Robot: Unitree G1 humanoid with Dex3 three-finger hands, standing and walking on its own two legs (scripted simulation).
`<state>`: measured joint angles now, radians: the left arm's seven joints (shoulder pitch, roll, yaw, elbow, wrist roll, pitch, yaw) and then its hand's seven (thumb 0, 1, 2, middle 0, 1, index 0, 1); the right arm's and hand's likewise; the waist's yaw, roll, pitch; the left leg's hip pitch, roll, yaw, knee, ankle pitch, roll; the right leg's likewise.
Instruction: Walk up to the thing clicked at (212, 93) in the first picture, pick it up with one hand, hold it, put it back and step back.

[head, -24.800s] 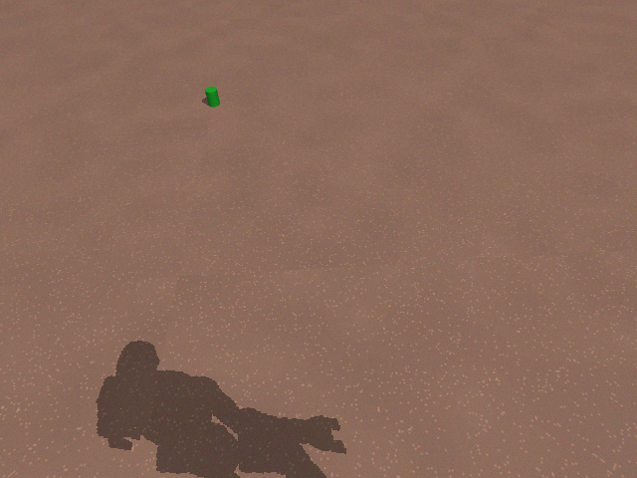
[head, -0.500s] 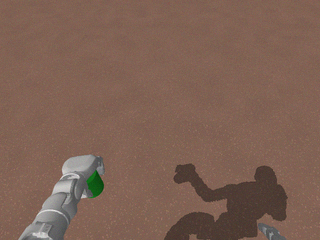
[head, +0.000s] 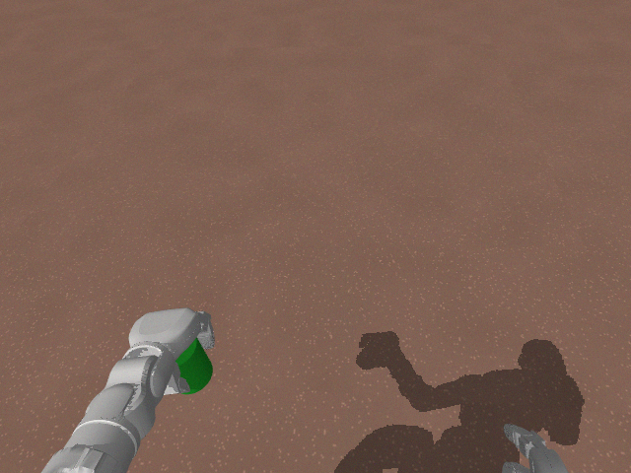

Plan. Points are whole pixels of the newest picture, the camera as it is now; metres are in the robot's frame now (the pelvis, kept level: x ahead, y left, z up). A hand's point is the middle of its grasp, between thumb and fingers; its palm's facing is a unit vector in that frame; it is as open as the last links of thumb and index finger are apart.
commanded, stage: hold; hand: left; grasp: from above
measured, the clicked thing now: (183, 361) +0.30 +0.23 -0.09
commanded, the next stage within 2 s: crouch in 0.88 s
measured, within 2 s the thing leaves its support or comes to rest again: neither
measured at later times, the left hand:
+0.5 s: hand (175, 358) +0.29 +0.22 -0.04, palm faces -0.47 -0.07 -0.88, open 8.8 cm
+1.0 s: hand (176, 355) +0.29 +0.22 -0.04, palm faces -0.49 -0.06 -0.87, open 8.8 cm
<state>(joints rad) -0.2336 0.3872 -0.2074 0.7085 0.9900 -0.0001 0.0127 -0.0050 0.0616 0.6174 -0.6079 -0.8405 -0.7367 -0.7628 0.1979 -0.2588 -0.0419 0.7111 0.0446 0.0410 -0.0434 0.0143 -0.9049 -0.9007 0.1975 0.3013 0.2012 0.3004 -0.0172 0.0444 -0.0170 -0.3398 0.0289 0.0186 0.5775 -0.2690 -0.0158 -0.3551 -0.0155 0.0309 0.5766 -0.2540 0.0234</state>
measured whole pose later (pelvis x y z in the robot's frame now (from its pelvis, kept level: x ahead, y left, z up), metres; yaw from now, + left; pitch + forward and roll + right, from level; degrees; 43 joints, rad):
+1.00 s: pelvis +0.01 +0.00 +0.01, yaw +0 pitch +1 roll +0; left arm -0.23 0.39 -0.22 0.65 0.99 0.00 -0.05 -0.01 0.06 0.62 -0.61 -0.84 -0.74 -0.76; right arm 0.18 -0.25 -0.03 0.70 0.05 0.05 -0.05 0.01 -0.91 -0.90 0.20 0.30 0.20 0.30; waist 0.00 0.05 0.00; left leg -0.27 0.03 0.02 0.51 -0.25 -0.01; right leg -0.29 -0.02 0.03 0.50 -0.23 0.02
